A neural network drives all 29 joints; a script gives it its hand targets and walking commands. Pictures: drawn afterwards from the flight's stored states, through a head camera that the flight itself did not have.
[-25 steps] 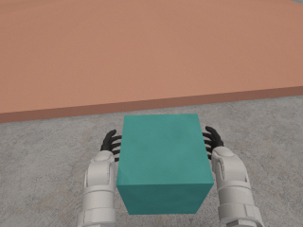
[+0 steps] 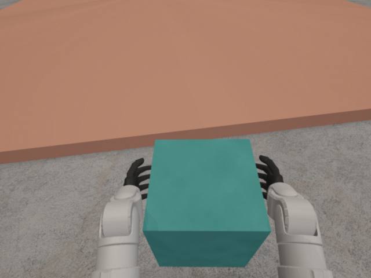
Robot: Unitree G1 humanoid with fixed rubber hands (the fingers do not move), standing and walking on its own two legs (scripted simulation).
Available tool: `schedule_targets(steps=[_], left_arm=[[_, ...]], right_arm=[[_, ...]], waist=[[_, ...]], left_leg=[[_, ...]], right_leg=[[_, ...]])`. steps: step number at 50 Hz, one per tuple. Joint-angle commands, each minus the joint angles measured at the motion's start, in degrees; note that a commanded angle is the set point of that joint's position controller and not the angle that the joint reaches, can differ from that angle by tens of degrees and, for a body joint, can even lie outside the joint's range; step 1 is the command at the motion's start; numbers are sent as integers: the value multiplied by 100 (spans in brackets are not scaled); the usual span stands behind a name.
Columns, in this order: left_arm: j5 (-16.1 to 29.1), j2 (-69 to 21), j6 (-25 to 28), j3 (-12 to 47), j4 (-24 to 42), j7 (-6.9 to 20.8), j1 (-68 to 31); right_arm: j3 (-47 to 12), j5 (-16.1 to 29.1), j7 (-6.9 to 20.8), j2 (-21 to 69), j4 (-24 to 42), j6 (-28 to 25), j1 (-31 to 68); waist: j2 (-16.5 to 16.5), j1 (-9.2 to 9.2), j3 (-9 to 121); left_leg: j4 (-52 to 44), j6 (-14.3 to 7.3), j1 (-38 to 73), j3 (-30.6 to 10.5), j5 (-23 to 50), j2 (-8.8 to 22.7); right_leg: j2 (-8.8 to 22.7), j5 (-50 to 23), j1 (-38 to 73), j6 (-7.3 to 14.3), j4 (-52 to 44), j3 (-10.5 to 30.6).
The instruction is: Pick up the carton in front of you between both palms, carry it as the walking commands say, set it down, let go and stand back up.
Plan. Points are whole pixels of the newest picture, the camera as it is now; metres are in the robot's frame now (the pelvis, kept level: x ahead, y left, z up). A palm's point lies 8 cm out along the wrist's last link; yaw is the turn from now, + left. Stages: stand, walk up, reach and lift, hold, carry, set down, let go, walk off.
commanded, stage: carry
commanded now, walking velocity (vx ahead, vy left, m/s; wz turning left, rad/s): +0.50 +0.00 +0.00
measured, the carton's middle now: (201, 206) +0.29 -0.01 +0.01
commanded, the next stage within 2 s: none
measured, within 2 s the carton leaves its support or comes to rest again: neither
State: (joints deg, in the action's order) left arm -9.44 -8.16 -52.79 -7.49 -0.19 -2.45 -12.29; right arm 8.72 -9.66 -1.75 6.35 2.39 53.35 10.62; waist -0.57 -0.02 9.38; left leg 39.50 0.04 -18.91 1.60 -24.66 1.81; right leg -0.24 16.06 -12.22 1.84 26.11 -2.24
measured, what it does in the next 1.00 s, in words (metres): walks ahead: left foot, then right foot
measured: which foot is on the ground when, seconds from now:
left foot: up 0.00-0.22, down 0.24-0.72, up 0.74-1.00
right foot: down 0.00-0.26, up 0.28-0.66, down 0.68-1.00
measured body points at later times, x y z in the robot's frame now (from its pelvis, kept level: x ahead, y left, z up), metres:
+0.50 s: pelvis +0.24 +0.03 +0.01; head +0.24 +0.03 +0.46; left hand +0.53 +0.16 +0.09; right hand +0.51 -0.15 +0.09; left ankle +0.19 +0.11 -0.74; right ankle +0.29 -0.11 -0.69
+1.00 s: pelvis +0.57 -0.04 +0.01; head +0.59 -0.05 +0.46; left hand +0.84 +0.11 +0.08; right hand +0.85 -0.19 +0.07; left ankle +0.66 +0.12 -0.68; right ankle +0.50 -0.10 -0.74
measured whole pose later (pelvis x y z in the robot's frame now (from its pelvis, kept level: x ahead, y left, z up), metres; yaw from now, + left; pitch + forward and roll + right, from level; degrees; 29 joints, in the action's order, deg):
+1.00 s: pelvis +0.57 -0.04 +0.01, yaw -1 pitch +5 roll +2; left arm -4.6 -7.4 -65.6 -4.9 21.1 -4.9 -5.0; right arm 4.2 -6.4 -4.7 7.3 21.6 66.1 5.4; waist -0.1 -1.1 3.8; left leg 47.8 0.0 -36.0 6.7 -8.3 6.5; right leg 2.3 14.0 -6.1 2.7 15.2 -13.0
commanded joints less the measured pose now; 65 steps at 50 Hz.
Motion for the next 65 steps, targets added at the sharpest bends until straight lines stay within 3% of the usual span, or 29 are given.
schedule_targets(steps=[1, 4, 8, 11, 12, 13, 14, 15, 18, 20, 23, 31, 34, 35, 36, 37, 40, 42, 45, 50, 54, 56, 58, 59, 60, 61, 62, 64, 65], left_arm=[[1961, -4640, -456, 3816, 850, 1133, -2836], [2281, -4732, -825, 4081, 1489, 1087, -2676], [2497, -4891, -1252, 4204, 1872, 1153, -2165], [2579, -4957, -1456, 4243, 2056, 1210, -1916], [2597, -4904, -1514, 4228, 2157, 1213, -1907], [2682, -4793, -1596, 4262, 2368, 1218, -2178], [2813, -4659, -1704, 4314, 2624, 1216, -2547], [2898, -4649, -1762, 4354, 2676, 1221, -2842], [2916, -4824, -1811, 4231, 2441, 1187, -2737], [2747, -4871, -1826, 4148, 2185, 1129, -2446], [2476, -4971, -1807, 4031, 1830, 1055, -2119], [2408, -5200, -1680, 4141, 2054, 1050, -2122], [2432, -5112, -1637, 4139, 2048, 1096, -1985], [2411, -5047, -1635, 4117, 2036, 1111, -1871], [2357, -4962, -1583, 4071, 1885, 1143, -1889], [2460, -5180, -1550, 4163, 1870, 1169, -1845], [2649, -5602, -1406, 4305, 2225, 1220, -2158], [2705, -5660, -1343, 4374, 2334, 1248, -2064], [2738, -5528, -1304, 4398, 2353, 1330, -1726], [2742, -5084, -1356, 4356, 2646, 1346, -1666], [2669, -4615, -1555, 4224, 2964, 1211, -1824], [2657, -4366, -1710, 4146, 3091, 1127, -1974], [2664, -4073, -1887, 4062, 3186, 1048, -2236], [2646, -3896, -1981, 4018, 3204, 1011, -2421], [2720, -3832, -2103, 4071, 3318, 967, -2707], [2733, -3718, -2170, 4013, 3345, 954, -2963], [2745, -3876, -2196, 4030, 3176, 934, -3239], [2817, -4078, -2194, 4001, 3061, 907, -3651], [2796, -4098, -2196, 3992, 2934, 882, -3785]], right_arm=[[-4239, 2209, 1178, 4986, 590, 450, 3350], [-4420, 2485, 1114, 5080, 930, 773, 2884], [-4303, 2427, 1031, 5030, 1468, 1181, 2323], [-4256, 2355, 1022, 4969, 1770, 1390, 1943], [-4228, 2375, 1030, 5086, 1764, 1454, 1840], [-4164, 2347, 1023, 4931, 1834, 1505, 1906], [-4097, 2294, 1007, 4897, 1753, 1530, 1998], [-4072, 2393, 992, 4903, 1878, 1568, 2190], [-4189, 2569, 972, 5014, 2075, 1678, 2628], [-4230, 2671, 1013, 5023, 2008, 1743, 2583], [-4267, 2786, 1123, 5033, 1802, 1791, 2499], [-4266, 2660, 1233, 5134, 1800, 1652, 2285], [-4326, 2600, 1213, 5017, 1906, 1625, 2261], [-4340, 2581, 1206, 4924, 1921, 1621, 2270], [-4389, 2608, 1196, 4997, 2026, 1656, 2310], [-4428, 2614, 1210, 4981, 2058, 1620, 2423], [-4459, 2607, 1212, 5502, 1988, 1432, 2370], [-4465, 2528, 1170, 5636, 1928, 1319, 2071], [-4497, 2354, 1083, 5639, 1885, 1214, 1661], [-4554, 2393, 1007, 5318, 2305, 1273, 1790], [-4515, 2592, 997, 4795, 2752, 1531, 2128], [-4395, 2658, 981, 4494, 2873, 1709, 2244], [-4205, 2655, 960, 4206, 2812, 1880, 2324], [-4105, 2642, 954, 4037, 2774, 1965, 2440], [-3981, 2583, 964, 3810, 2646, 2015, 2649], [-3982, 2687, 963, 3906, 2548, 2053, 2775], [-3992, 2802, 960, 3943, 2695, 2100, 3095], [-4059, 2877, 950, 4133, 2714, 2135, 3610], [-4093, 2918, 951, 4177, 2707, 2144, 3880]], waist=[[738, -155, 146], [936, -173, 623], [1054, -167, 572], [679, -51, 699], [414, 8, 1001], [-511, 133, 1333], [-1711, 158, 1248], [-1206, 147, 990], [-74, 91, 806], [-300, 76, 723], [-473, 76, 566], [-888, 131, 53], [-573, -57, 726], [-62, -184, 1159], [1552, -158, 1633], [1644, -176, 1404], [283, -98, 1237], [508, -71, 1211], [748, -80, 991], [855, -96, 337], [944, -110, -60], [966, -57, 15], [724, 95, 475], [314, 205, 857], [-1074, 238, 1424], [-1856, 238, 1384], [-1407, 240, 1289], [-323, 182, 1200], [-221, 137, 1206]], left_leg=[[645, -26, -2560, 206, -270, 208], [80, 49, -2141, 576, 404, 33], [-807, 87, -1333, 890, 1007, -81], [-1738, -16, 974, 1362, 1540, -294], [-1669, -141, 2157, 1068, 1320, 34], [-2182, -516, 3109, -694, -39, 1255], [-2870, -1232, 3651, -3002, -631, 2530], [-2930, -1467, 3189, -3226, -412, 2628], [-3088, -1003, 2206, -1752, 137, 2080], [-3223, -804, 1900, -859, 770, 1758], [-3241, -756, 2034, -229, 1467, 1517], [-2731, -550, 2167, 687, 3152, 1260], [-670, -219, 1634, 1338, 4335, 867], [629, -60, 690, 1214, 3027, 765], [2500, 229, -1126, 993, 1240, 70], [3334, 111, -1970, 334, -179, -120], [3280, -195, -1950, -144, 588, 640], [2639, -154, -1629, -9, 1013, 633], [1803, -50, -1804, 332, 1296, 496], [133, 18, -1971, 789, 1943, 365], [-847, -158, -1420, 1078, 2422, 224], [-1038, -264, -843, 1151, 2421, 155], [-1284, -299, 645, 1541, 1845, -290], [-1236, -287, 1835, 1085, 1373, 46], [-1792, -1057, 3171, -1710, 30, 1726], [-2707, -1468, 3442, -3315, 483, 2248], [-2527, -1448, 3265, -2747, 1208, 2201], [-2277, -1151, 2567, -1540, 2352, 1865], [-2341, -976, 2258, -1134, 2302, 1745]], right_leg=[[2010, 290, 1804, 1003, -1643, 2715], [1466, -910, 2076, 692, -1419, 1540], [1345, -1290, 1608, 629, -1334, 907], [1060, -1660, 287, 397, -362, 207], [944, -1632, -435, 238, 413, -23], [619, -502, -1466, -37, 1905, -338], [-15, 1132, -3022, -182, 3188, -537], [335, 1209, -3341, 9, 3951, 47], [882, 316, -3001, 61, 3876, 189], [807, -112, -2665, -69, 3114, -50], [665, -563, -2667, -179, 2071, -381], [333, -1339, -1821, -19, 433, -1033], [-175, -827, 452, 59, 9, -1551], [673, -97, 1668, 124, -195, -435], [2392, 1041, 2929, 987, -920, 2582], [2547, 145, 2843, 1212, -1459, 3357], [2140, -1659, 1941, 721, -1105, 1505], [1899, -1618, 1593, 455, -1274, 793], [1670, -1813, 1650, 438, -1439, 216], [1398, -2225, 1688, 515, -1562, -403], [1381, -2545, 1654, 452, -1577, -656], [1389, -3132, 1753, 355, -1167, -820], [1092, -3862, 1449, 142, 369, -1234], [913, -2926, 650, 22, 1525, -1204], [375, -1418, -1080, -250, 3412, -1007], [-222, 1086, -2292, -244, 4585, -511], [181, 1083, -2582, -46, 5303, 71], [592, 438, -2560, 115, 4985, 282], [687, 191, -2394, 125, 4570, 293]])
